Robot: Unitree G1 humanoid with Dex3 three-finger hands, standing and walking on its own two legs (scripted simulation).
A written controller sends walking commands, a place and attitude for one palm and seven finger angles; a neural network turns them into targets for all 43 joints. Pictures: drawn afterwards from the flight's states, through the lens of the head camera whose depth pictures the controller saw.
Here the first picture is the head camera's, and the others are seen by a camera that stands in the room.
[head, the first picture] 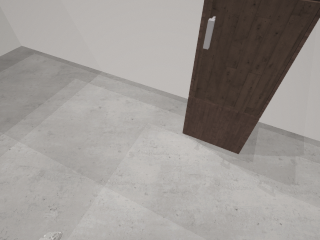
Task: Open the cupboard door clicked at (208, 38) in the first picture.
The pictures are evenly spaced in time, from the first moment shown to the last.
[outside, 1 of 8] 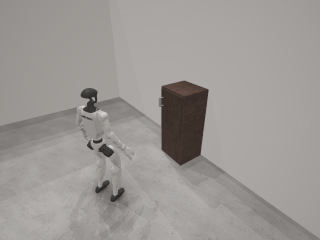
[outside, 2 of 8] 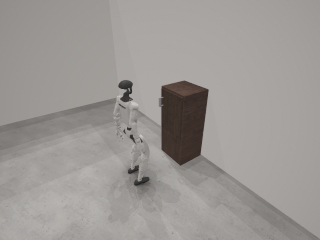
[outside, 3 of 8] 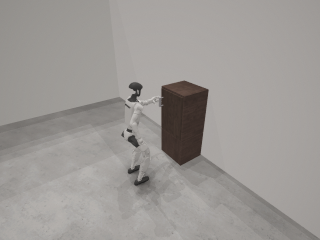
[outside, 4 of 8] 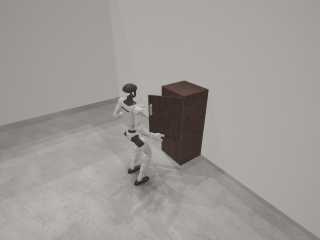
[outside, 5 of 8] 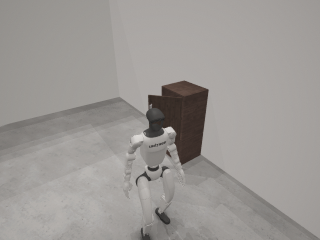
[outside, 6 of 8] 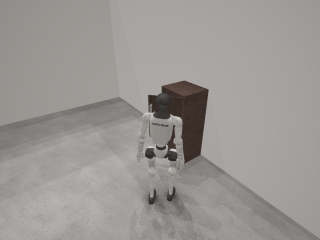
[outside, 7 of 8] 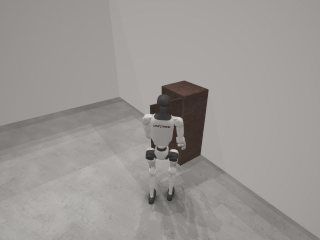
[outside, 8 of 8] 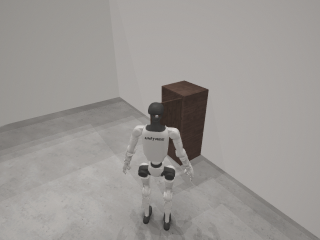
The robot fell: no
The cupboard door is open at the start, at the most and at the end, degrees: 0 88 84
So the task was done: yes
